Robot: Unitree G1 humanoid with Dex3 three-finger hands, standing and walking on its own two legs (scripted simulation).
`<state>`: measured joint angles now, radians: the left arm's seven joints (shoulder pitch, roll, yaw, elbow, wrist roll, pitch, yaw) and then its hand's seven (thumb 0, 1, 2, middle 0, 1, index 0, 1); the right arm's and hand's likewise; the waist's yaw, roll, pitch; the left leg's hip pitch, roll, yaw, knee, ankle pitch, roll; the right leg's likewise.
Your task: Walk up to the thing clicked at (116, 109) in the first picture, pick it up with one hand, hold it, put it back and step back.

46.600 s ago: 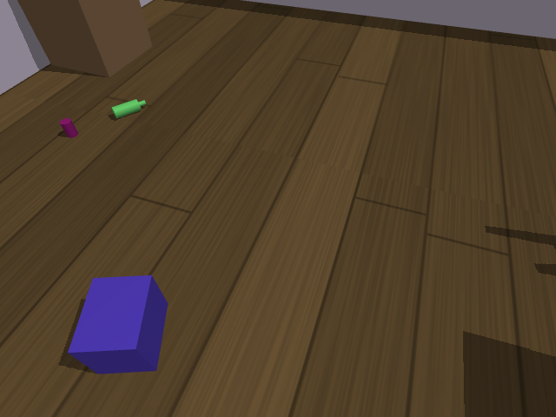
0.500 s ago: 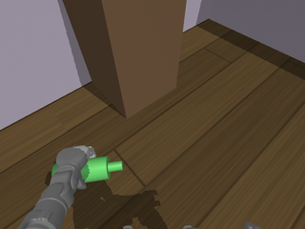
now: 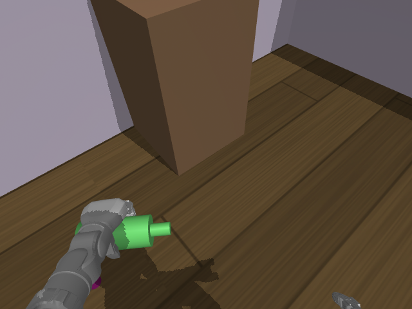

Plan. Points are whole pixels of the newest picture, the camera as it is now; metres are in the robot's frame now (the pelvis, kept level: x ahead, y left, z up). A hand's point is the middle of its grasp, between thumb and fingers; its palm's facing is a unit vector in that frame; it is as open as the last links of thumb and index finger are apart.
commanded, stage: hold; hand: left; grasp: from above
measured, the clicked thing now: (126, 232) +0.32 +0.20 -0.08
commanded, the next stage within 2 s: crouch in 1.46 s
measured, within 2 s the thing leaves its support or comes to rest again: neither
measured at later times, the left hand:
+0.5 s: hand (111, 238) +0.29 +0.22 -0.04, palm faces -0.45 -0.06 -0.89, open 9.8 cm
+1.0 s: hand (109, 237) +0.28 +0.21 -0.02, palm faces -0.44 -0.06 -0.89, open 9.9 cm
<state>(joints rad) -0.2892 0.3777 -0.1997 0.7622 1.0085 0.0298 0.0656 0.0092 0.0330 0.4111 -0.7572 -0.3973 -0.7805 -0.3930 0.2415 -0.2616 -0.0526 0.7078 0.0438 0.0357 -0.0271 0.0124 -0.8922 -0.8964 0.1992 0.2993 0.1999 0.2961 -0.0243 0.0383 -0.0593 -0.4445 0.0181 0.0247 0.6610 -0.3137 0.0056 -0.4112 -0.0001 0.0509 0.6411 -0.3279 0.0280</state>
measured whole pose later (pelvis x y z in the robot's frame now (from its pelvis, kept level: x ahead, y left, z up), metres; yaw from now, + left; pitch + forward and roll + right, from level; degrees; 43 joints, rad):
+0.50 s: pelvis -0.01 -0.01 +0.01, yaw +0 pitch +2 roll +0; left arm -0.24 0.38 -0.21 0.66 1.00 0.02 0.00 0.01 0.03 0.41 -0.76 -0.41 -0.78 -0.41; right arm 0.21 -0.26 -0.04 0.68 0.06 0.06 -0.04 0.01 -0.89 -0.90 0.20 0.30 0.20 0.30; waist 0.00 0.05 -0.03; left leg -0.35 0.02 0.03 0.56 -0.26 0.00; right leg -0.32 0.00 0.05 0.56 -0.28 0.02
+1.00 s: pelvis -0.01 -0.01 +0.01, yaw +0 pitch +1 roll +0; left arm -0.22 0.39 -0.22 0.59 0.99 0.03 -0.04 0.01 0.02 0.43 -0.75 -0.44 -0.77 -0.44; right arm 0.18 -0.26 -0.02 0.66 0.07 0.07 -0.05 0.01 -0.90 -0.90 0.20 0.30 0.20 0.30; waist 0.01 0.05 -0.01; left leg -0.28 0.01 0.03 0.50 -0.23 0.00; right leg -0.26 0.00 0.06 0.51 -0.26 0.02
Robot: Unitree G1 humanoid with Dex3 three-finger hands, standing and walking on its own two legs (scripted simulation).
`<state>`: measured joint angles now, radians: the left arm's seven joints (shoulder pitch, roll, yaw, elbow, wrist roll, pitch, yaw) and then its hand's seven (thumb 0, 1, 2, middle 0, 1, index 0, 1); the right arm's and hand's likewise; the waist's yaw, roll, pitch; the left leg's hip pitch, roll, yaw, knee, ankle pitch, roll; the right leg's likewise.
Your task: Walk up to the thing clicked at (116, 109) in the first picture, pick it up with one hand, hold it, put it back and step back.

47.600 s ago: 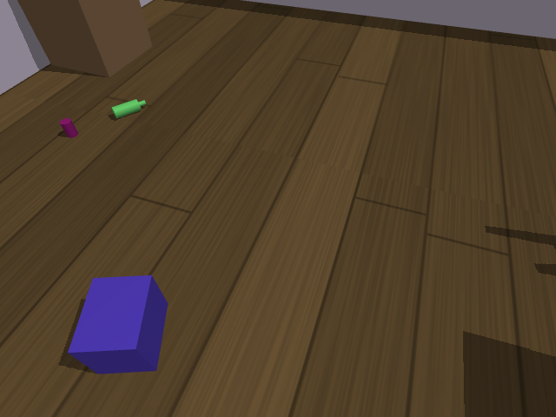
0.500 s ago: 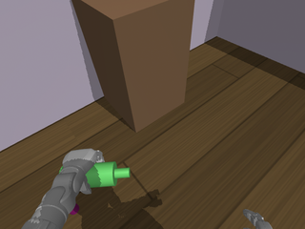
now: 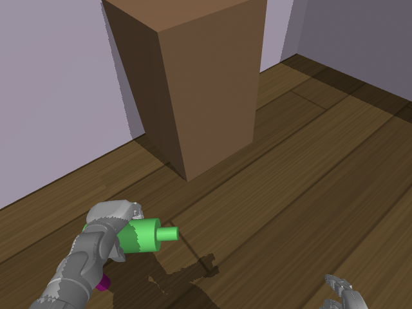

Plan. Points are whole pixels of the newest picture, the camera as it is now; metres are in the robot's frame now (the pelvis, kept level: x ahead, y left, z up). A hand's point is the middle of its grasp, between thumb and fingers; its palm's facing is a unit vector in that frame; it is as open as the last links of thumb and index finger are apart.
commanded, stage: hold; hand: left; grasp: from above
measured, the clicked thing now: (133, 235) +0.30 +0.20 -0.06
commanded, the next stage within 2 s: crouch in 0.46 s
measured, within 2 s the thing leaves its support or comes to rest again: neither
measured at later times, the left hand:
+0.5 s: hand (116, 232) +0.30 +0.22 -0.04, palm faces -0.44 -0.06 -0.89, open 9.9 cm
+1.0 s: hand (131, 248) +0.30 +0.22 -0.14, palm faces -0.46 +0.01 -0.89, open 9.9 cm
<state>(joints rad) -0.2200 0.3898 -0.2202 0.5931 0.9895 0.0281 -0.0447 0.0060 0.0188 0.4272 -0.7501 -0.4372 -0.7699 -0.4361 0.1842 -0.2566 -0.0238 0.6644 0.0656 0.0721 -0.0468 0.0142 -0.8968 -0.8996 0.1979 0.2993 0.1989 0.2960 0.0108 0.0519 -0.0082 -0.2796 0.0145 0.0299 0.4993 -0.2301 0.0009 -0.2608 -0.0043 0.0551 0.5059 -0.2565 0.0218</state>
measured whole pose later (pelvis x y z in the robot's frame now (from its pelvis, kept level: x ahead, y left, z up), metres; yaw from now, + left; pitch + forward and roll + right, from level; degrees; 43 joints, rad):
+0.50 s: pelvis +0.01 +0.00 +0.00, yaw +0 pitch +1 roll +0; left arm -0.23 0.39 -0.22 0.61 1.00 0.03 -0.04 0.00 -0.01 0.48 -0.74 -0.48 -0.75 -0.48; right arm 0.19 -0.25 -0.03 0.67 0.07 0.08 -0.05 0.01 -0.90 -0.90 0.20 0.30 0.20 0.30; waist 0.01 0.05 -0.01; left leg -0.26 0.01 0.03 0.48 -0.23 0.00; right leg -0.24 -0.01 0.06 0.48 -0.25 0.02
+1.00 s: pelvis -0.01 +0.00 -0.04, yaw +1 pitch +12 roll -1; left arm -0.42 0.34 -0.19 1.02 1.14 -0.04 0.26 0.00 0.01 0.45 -0.75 -0.45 -0.77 -0.45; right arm 0.22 -0.27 -0.07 0.69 0.01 0.06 0.00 0.01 -0.89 -0.90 0.20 0.30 0.20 0.30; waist -0.04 0.01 -0.08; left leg -0.73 0.02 0.00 0.88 -0.37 0.00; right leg -0.69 0.01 0.03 0.87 -0.40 0.02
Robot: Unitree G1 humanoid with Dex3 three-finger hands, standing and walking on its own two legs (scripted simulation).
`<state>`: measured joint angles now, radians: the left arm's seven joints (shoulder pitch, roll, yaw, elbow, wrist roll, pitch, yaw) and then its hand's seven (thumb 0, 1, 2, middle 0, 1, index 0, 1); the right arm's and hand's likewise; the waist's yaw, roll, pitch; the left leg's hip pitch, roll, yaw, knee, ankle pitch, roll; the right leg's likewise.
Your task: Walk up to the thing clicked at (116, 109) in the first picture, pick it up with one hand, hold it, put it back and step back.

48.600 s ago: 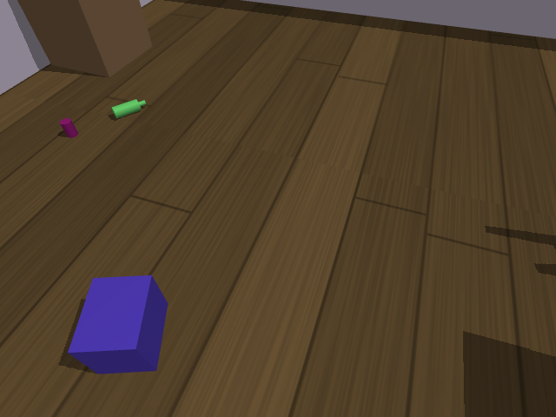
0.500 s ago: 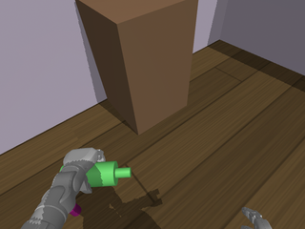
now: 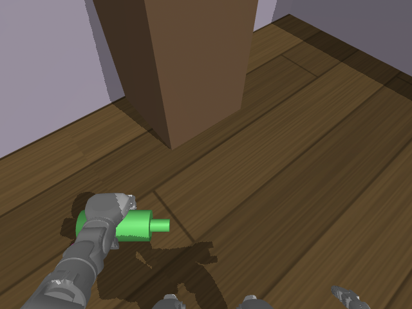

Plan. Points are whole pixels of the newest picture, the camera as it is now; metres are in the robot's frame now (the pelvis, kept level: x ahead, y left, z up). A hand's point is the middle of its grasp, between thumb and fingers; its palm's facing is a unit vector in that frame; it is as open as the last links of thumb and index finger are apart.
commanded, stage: crouch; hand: left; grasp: from above
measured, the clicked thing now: (126, 225) +0.33 +0.20 -0.13
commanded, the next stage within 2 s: lower in 1.46 s
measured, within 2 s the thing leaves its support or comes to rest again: neither
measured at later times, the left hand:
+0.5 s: hand (140, 235) +0.37 +0.21 -0.35, palm faces -0.46 +0.01 -0.89, open 9.9 cm
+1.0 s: hand (150, 237) +0.41 +0.21 -0.48, palm faces -0.44 -0.02 -0.90, open 9.9 cm
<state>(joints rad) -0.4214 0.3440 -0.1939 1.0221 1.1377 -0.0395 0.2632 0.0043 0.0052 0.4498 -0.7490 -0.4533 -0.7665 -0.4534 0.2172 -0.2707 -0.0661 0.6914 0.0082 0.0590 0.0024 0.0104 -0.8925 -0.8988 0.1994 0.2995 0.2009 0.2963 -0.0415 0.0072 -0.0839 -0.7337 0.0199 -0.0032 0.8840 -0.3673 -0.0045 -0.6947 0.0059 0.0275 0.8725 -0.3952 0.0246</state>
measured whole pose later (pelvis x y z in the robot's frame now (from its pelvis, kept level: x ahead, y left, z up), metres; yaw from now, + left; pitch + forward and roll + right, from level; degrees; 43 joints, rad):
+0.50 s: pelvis -0.05 +0.01 -0.20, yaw -2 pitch +35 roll -4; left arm -0.74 0.44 -0.04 1.26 1.17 -0.05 0.38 0.00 -0.01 0.48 -0.74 -0.47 -0.76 -0.47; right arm 0.23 -0.23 -0.04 0.76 -0.07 -0.02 0.01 0.01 -0.89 -0.90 0.20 0.30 0.20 0.30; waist -0.16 0.06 -0.20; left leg -1.78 0.02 -0.04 1.77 -0.60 0.01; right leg -1.72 0.03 0.01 1.74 -0.64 0.04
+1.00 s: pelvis -0.05 +0.00 -0.31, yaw -5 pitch +38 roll -6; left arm -0.87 0.54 0.04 1.34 1.22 -0.09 0.44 0.00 -0.02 0.52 -0.73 -0.48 -0.75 -0.48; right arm 0.14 -0.25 -0.02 0.76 -0.13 -0.06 0.11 0.01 -0.91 -0.90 0.20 0.30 0.20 0.30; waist -0.19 0.02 -0.14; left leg -2.11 0.03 -0.10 2.11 -0.68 -0.02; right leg -2.03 0.05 -0.04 2.07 -0.72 0.03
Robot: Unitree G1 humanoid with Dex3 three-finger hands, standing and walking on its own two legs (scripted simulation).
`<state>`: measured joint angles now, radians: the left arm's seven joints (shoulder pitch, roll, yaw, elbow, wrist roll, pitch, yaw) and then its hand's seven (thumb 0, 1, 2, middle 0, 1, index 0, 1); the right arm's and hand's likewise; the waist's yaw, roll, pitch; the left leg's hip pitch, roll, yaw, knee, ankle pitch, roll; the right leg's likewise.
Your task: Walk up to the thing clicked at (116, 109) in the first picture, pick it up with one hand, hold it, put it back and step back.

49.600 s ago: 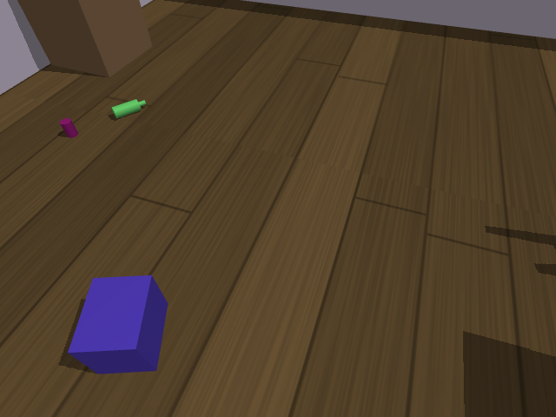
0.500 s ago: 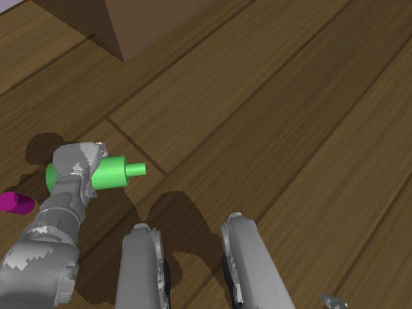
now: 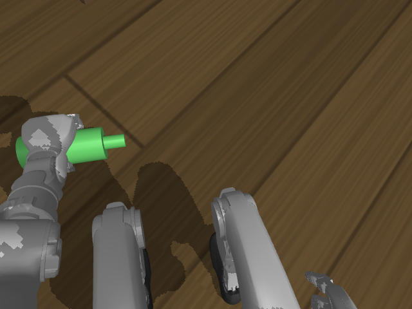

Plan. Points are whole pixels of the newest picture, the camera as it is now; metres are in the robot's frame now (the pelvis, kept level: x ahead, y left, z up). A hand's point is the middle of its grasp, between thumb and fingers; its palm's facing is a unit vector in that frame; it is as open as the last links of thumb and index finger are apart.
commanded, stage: crouch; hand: left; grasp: from above
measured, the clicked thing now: (76, 146) +0.45 +0.23 -0.20
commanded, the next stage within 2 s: lower in 0.46 s
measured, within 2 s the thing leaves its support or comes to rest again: neither
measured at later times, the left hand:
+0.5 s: hand (73, 153) +0.44 +0.25 -0.24, palm faces -0.44 -0.05 -0.89, open 9.9 cm
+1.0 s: hand (81, 157) +0.45 +0.25 -0.30, palm faces -0.45 -0.07 -0.89, open 9.9 cm
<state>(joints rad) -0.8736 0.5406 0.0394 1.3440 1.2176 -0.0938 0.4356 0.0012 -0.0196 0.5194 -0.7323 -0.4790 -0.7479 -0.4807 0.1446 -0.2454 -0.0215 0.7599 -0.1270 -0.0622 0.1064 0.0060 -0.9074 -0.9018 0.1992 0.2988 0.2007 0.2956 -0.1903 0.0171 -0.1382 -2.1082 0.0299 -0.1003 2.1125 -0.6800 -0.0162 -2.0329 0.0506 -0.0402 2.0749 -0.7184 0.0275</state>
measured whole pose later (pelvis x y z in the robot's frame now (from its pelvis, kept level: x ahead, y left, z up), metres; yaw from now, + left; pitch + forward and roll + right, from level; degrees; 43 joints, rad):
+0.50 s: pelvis -0.01 +0.00 -0.06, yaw -1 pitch +36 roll -5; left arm -0.96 0.61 0.08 1.48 1.23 -0.12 0.46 0.00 0.00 0.49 -0.73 -0.46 -0.75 -0.46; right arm 0.15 -0.25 0.02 0.79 -0.15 -0.07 0.13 0.01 -0.91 -0.90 0.20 0.30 0.20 0.30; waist -0.23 0.01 -0.08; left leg -2.26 0.03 -0.12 2.30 -0.67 -0.03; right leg -2.19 0.07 -0.05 2.26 -0.70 0.03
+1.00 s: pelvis -0.01 +0.00 -0.10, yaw -4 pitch +33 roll -7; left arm -0.96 0.69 0.10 1.54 1.25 -0.14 0.51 0.00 0.01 0.45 -0.75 -0.43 -0.77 -0.43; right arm 0.13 -0.27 0.08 0.77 -0.18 -0.09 0.15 0.01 -0.91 -0.90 0.20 0.30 0.20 0.30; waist -0.27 -0.04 -0.01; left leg -2.34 0.03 -0.17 2.44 -0.68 -0.03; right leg -2.26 0.08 -0.09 2.37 -0.70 0.04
